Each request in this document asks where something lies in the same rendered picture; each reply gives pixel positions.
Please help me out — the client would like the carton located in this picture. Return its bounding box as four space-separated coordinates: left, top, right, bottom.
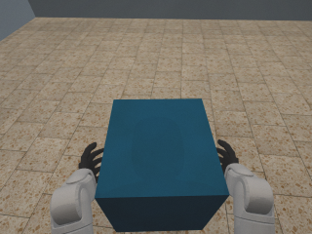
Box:
95 98 230 233

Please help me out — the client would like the robot left forearm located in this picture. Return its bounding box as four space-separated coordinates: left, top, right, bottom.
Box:
50 168 97 234

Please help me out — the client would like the robot right forearm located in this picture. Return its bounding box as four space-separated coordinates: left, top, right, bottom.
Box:
224 163 275 234

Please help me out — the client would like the robot right hand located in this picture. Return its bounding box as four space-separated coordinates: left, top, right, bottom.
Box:
216 139 239 174

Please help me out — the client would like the robot left hand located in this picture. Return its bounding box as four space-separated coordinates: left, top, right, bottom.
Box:
78 142 104 183

